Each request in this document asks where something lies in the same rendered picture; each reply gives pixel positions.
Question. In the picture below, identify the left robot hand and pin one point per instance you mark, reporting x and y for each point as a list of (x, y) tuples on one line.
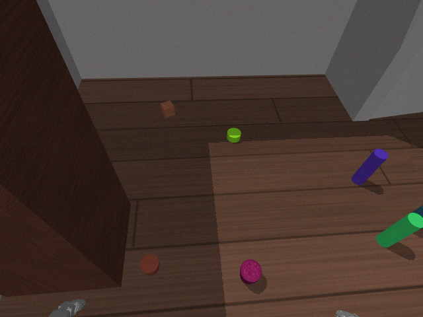
[(67, 309)]

